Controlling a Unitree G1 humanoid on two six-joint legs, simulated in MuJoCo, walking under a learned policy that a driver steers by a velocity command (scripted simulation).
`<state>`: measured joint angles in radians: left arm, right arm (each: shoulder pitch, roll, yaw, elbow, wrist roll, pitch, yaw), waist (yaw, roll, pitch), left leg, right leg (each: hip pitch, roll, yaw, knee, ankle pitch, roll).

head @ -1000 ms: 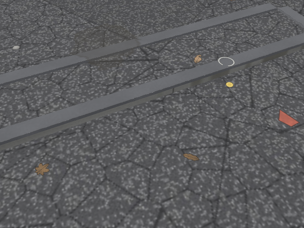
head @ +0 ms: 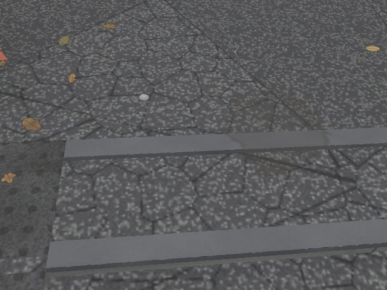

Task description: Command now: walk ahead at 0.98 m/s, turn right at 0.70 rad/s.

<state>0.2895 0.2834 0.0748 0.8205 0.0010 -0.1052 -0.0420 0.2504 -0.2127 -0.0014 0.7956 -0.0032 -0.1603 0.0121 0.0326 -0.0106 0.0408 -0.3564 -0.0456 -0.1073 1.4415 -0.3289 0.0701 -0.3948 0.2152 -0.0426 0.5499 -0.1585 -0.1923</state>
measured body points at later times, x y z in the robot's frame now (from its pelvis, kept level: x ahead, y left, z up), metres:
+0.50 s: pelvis +0.39 +0.02 +0.03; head +0.39 -0.02 +0.48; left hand +0.69 +0.19 -0.02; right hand +0.35 -0.29 -0.08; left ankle +0.44 +0.22 -0.70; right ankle +0.37 -0.07 -0.65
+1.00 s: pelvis +0.60 -0.08 +0.02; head +0.64 -0.09 +0.46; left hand +0.82 +0.13 -0.10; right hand +0.69 -0.36 -0.07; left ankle +0.74 -0.05 -0.67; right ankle +0.46 -0.11 -0.68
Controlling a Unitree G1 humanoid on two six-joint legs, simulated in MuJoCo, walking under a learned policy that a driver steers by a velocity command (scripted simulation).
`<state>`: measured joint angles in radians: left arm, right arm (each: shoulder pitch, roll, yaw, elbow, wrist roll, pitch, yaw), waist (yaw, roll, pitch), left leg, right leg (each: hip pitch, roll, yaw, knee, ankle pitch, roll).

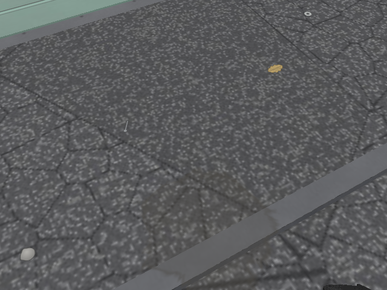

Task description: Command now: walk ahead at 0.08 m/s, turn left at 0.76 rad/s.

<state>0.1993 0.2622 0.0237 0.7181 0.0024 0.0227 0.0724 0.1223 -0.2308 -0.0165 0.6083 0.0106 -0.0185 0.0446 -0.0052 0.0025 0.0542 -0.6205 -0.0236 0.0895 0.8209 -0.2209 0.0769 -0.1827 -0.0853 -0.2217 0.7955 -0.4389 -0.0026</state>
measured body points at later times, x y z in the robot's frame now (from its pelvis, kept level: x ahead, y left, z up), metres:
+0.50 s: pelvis +0.15 -0.01 +0.05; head +0.15 -0.02 +0.50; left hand +0.11 +0.29 -0.04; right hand +0.44 -0.15 -0.01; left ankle +0.11 +0.10 -0.63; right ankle +0.19 -0.12 -0.68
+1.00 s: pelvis +0.41 +0.14 +0.05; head +0.42 +0.13 +0.50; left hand +0.52 +0.43 -0.03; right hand +0.50 -0.14 -0.07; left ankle +0.28 +0.27 -0.68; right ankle +0.46 +0.02 -0.58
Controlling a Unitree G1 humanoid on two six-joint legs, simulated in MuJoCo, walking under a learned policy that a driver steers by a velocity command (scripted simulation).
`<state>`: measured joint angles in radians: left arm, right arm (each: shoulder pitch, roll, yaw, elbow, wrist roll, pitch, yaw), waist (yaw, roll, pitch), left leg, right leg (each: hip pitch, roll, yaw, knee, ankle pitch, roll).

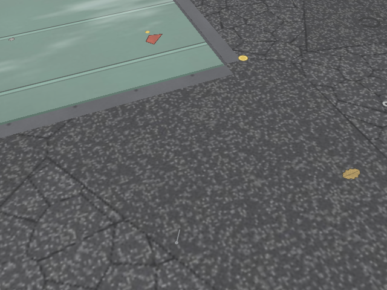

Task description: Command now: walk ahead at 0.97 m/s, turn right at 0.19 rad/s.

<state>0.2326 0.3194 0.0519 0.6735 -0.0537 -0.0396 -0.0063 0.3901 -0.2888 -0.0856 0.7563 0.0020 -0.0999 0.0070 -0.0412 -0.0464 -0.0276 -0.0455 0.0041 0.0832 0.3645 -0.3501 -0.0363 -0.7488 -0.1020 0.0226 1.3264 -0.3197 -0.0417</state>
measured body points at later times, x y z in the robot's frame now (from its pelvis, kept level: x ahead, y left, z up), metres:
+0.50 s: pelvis +0.41 -0.02 +0.00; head +0.41 +0.00 +0.45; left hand +0.33 +0.25 -0.13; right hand +0.67 -0.22 -0.07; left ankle +0.55 +0.14 -0.64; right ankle +0.34 -0.17 -0.73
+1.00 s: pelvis +0.80 +0.18 +0.01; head +0.80 +0.21 +0.45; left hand +0.90 +0.50 -0.05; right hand +0.95 -0.03 -0.11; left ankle +0.67 +0.13 -0.73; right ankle +1.12 +0.17 -0.65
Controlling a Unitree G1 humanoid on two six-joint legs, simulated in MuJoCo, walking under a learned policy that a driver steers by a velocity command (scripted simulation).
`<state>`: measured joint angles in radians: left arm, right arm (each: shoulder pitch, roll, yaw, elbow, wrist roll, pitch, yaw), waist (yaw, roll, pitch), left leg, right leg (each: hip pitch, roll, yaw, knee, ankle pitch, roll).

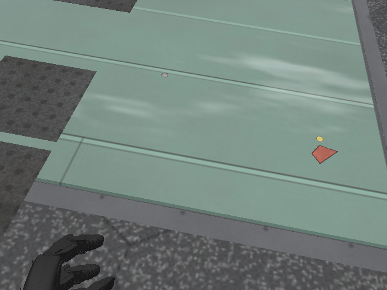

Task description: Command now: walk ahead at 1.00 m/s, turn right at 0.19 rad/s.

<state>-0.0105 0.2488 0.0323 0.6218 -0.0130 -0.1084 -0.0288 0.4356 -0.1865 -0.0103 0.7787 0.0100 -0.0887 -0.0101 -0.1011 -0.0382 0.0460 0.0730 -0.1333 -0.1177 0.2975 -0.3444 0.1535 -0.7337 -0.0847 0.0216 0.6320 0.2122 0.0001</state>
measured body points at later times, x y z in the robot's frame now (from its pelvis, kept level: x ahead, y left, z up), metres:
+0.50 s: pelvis +0.50 -0.07 +0.00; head +0.52 -0.09 +0.44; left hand +0.55 +0.18 -0.13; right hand +0.72 -0.35 -0.02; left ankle +0.79 +0.02 -0.69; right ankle +0.34 -0.09 -0.74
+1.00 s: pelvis +0.89 -0.27 -0.03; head +0.91 -0.30 +0.42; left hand +1.24 -0.35 -0.06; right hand +0.64 -0.41 -0.16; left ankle +0.81 +0.00 -0.73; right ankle +0.96 -0.49 -0.72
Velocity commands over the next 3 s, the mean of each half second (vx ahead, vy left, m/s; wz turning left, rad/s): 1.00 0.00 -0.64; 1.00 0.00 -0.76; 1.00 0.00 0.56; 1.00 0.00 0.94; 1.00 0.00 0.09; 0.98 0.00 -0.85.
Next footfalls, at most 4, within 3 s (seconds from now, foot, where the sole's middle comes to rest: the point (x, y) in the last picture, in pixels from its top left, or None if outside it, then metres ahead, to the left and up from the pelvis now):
0.16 right None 0.38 -0.10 -0.77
0.58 left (173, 200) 0.83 -0.03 -0.77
1.02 right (283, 165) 0.99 -0.52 -0.77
1.48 left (276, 92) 1.46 -0.61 -0.77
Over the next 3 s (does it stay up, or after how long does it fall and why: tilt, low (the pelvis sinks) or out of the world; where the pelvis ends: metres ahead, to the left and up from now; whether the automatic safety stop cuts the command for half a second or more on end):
stays up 2.51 -0.71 -0.02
